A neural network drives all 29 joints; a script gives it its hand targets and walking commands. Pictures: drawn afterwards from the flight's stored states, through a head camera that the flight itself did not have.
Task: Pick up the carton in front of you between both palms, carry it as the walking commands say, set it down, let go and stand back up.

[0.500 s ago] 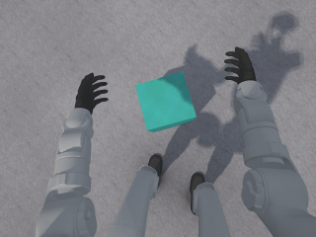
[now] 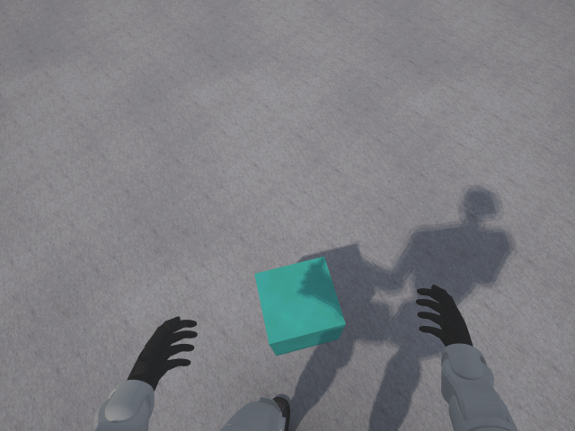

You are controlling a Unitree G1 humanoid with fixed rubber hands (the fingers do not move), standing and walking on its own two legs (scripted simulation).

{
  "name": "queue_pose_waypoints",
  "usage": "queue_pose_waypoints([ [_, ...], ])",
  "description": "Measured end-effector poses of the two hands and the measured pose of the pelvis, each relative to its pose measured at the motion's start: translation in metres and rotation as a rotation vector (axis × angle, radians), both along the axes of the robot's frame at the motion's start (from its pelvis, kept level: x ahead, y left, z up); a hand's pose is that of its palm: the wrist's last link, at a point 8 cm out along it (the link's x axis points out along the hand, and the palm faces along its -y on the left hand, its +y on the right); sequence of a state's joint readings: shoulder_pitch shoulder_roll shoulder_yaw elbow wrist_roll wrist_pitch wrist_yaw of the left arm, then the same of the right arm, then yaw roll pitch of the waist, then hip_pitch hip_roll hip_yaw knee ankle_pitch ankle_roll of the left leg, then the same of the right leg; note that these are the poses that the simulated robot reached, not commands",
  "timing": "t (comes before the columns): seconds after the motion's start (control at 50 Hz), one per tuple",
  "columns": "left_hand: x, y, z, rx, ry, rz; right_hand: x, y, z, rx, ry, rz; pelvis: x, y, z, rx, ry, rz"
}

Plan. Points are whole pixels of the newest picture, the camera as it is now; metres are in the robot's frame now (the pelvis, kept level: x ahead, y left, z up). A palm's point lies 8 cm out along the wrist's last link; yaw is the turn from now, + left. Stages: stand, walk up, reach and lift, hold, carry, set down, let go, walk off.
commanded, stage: let go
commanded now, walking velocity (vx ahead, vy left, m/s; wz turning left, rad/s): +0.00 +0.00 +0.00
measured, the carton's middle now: (299, 308) +0.42 +0.07 -0.63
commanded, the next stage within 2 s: stand in 0.74 s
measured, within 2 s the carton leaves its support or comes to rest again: neither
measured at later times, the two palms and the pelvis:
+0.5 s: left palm (171, 360) +0.19 +0.20 -0.05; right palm (547, 428) +0.18 -0.27 -0.05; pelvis +0.03 -0.04 +0.01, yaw +1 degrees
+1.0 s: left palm (122, 384) +0.15 +0.28 -0.09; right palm out of the picture +0.13 -0.30 -0.06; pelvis +0.02 +0.00 +0.01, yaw -2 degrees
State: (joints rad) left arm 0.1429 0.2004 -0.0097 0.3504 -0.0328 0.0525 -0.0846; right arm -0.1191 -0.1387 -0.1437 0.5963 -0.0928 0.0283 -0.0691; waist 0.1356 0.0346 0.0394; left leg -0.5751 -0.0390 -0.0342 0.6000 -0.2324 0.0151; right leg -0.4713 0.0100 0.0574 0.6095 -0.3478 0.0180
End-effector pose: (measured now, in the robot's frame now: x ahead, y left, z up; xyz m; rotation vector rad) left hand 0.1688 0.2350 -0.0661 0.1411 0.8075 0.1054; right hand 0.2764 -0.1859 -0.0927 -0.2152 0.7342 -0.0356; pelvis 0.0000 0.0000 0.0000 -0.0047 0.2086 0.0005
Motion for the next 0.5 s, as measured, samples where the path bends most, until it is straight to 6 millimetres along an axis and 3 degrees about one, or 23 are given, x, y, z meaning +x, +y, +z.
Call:
queue_pose_waypoints([
  [0.1, -0.001, -0.012, 0.008, 0.003, 0.005, -0.005, -0.022, -0.024, 0.012, 0.003, 0.013, -0.002, 0.010, -0.011, 0.007, 0.010, -0.069, 0.009],
  [0.32, 0.020, -0.039, 0.013, 0.004, -0.021, -0.035, -0.076, -0.079, 0.038, 0.006, 0.041, -0.051, 0.029, -0.036, 0.016, 0.026, -0.185, 0.006],
  [0.4, 0.022, -0.041, 0.014, 0.021, -0.017, -0.037, -0.089, -0.088, 0.041, 0.007, 0.040, -0.068, 0.030, -0.040, 0.016, 0.027, -0.210, 0.007],
  [0.5, 0.021, -0.033, 0.017, 0.052, -0.021, -0.010, -0.095, -0.086, 0.040, 0.006, 0.037, -0.072, 0.028, -0.039, 0.014, 0.026, -0.224, 0.013],
])
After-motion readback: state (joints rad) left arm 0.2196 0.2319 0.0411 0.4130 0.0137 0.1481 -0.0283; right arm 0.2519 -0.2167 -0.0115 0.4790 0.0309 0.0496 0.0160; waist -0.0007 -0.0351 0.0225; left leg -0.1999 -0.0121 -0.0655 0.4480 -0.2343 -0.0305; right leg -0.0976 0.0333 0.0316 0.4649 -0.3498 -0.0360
